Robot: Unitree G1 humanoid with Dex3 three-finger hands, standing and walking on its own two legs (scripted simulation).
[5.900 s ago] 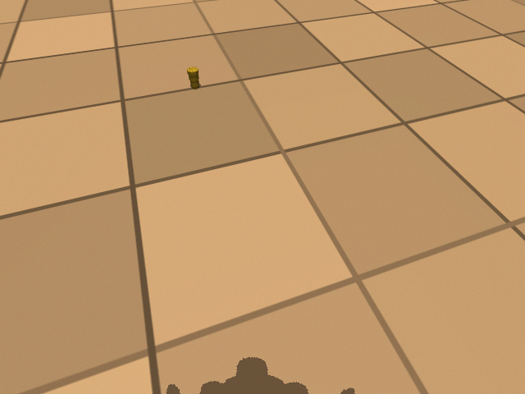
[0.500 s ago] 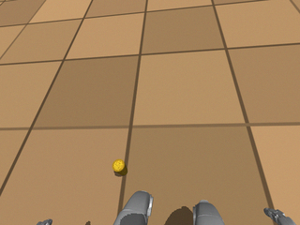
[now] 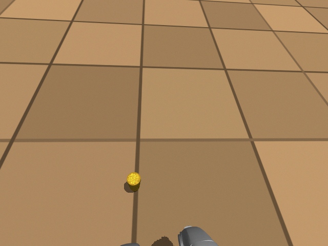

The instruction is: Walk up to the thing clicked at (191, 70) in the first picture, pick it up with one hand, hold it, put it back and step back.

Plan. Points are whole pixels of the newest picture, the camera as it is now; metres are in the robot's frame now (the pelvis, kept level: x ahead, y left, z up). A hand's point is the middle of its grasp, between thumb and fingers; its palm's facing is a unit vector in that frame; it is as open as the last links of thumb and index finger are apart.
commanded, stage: walk up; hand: left
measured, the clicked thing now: (134, 183) +0.51 +0.15 -0.69
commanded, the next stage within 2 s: stand in 1.94 s
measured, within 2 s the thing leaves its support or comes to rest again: neither
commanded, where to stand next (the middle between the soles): +0.12 -0.08 m, yaw -3 degrees
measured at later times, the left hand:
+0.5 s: hand (92, 236) +0.16 +0.19 -0.13, palm faces -0.19 -0.90 -0.40, open 7.4 cm
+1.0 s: hand (102, 228) +0.18 +0.18 -0.14, palm faces -0.07 -0.96 -0.28, open 7.4 cm
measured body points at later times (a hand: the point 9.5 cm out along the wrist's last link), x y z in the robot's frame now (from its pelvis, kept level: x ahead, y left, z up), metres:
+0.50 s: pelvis +0.02 -0.05 +0.00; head +0.04 -0.08 +0.45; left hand +0.17 +0.24 -0.10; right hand +0.01 -0.36 -0.13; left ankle +0.01 +0.08 -0.71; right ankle +0.05 -0.16 -0.72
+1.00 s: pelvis +0.06 -0.06 +0.02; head +0.08 -0.04 +0.47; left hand +0.19 +0.23 -0.12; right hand +0.10 -0.37 -0.10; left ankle +0.07 +0.07 -0.72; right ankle +0.05 -0.16 -0.72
